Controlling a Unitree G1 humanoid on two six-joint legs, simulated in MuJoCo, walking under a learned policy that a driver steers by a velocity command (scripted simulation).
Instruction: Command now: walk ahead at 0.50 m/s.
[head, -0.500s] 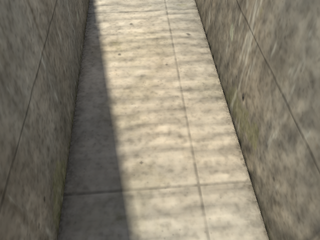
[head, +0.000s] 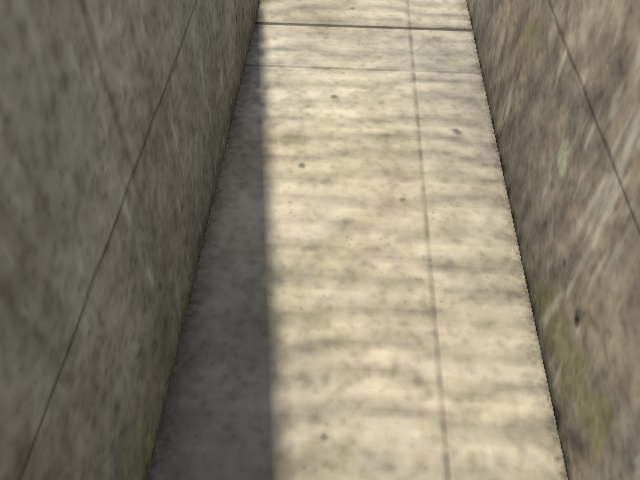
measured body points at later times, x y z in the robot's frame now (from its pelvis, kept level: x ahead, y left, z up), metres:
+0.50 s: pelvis +0.28 +0.01 +0.00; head +0.30 +0.01 +0.45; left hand +0.45 +0.25 -0.12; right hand +0.26 -0.29 -0.12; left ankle +0.15 +0.12 -0.73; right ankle +0.42 -0.13 -0.70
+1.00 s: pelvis +0.44 +0.01 +0.00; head +0.46 +0.02 +0.45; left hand +0.62 +0.26 -0.11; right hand +0.51 -0.28 -0.11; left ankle +0.47 +0.13 -0.71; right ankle +0.42 -0.10 -0.74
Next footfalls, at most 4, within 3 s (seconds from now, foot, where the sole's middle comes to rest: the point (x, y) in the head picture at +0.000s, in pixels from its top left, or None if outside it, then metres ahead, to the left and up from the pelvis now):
0.04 left None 0.19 0.12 -0.77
0.54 right None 0.46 -0.11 -0.77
1.04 left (292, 471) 0.51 0.12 -0.77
1.54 right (404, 455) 0.56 -0.11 -0.77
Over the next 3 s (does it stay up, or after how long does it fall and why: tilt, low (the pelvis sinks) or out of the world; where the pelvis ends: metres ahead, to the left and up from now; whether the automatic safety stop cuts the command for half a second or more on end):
stays up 0.73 -0.01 -0.02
